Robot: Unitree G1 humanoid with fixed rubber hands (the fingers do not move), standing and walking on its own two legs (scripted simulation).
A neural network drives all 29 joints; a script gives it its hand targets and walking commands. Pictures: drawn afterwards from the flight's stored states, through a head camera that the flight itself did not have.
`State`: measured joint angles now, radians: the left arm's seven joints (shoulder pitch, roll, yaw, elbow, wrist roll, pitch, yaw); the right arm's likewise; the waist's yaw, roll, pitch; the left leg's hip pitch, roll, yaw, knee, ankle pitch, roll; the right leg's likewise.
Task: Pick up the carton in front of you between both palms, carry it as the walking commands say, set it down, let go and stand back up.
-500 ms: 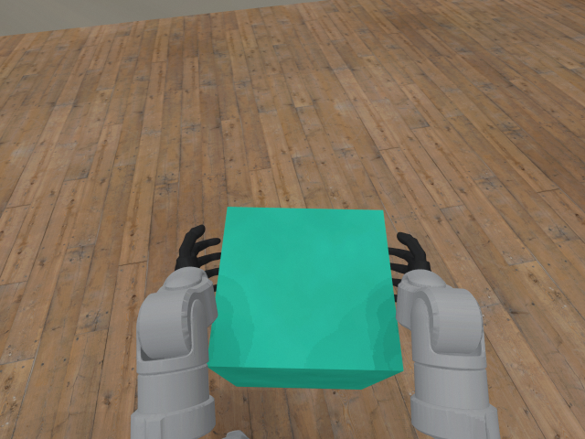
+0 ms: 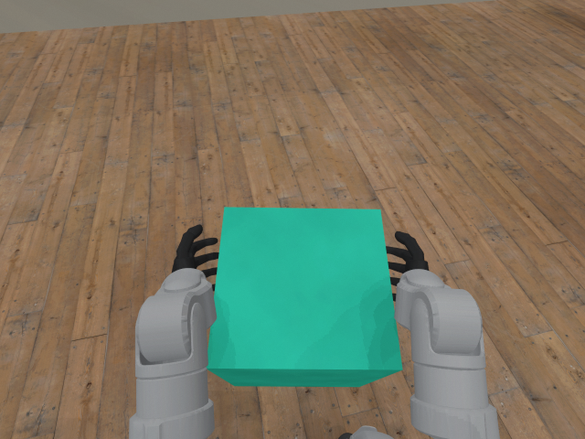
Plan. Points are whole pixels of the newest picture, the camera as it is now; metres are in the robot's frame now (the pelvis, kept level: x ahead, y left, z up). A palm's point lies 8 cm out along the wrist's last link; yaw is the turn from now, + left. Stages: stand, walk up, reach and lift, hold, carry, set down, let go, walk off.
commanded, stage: carry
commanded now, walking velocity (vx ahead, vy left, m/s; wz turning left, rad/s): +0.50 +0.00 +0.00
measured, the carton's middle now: (299, 307) +0.32 +0.00 -0.01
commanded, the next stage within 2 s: none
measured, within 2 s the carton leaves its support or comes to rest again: neither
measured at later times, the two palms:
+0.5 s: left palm (230, 132) +0.61 +0.12 +0.09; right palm (383, 140) +0.60 -0.16 +0.08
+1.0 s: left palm (240, 107) +0.74 +0.11 +0.07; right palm (372, 115) +0.73 -0.17 +0.05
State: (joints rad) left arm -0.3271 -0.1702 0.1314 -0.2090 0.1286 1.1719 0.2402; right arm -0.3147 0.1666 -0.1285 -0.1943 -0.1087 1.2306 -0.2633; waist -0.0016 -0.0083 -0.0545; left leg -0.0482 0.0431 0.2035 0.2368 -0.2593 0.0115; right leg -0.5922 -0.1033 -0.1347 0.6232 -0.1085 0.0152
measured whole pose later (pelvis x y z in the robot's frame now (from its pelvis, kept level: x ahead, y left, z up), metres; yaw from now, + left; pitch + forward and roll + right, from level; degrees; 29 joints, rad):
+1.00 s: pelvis +0.44 -0.03 -0.01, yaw +0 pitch +4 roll +1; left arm -0.33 -0.17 0.15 -0.01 0.18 1.09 0.20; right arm -0.29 0.16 -0.13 -0.03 -0.16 1.16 -0.24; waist 0.00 0.00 -0.12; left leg -0.34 0.06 0.19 0.55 -0.24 0.02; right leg -0.16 -0.07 -0.14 0.52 -0.38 0.03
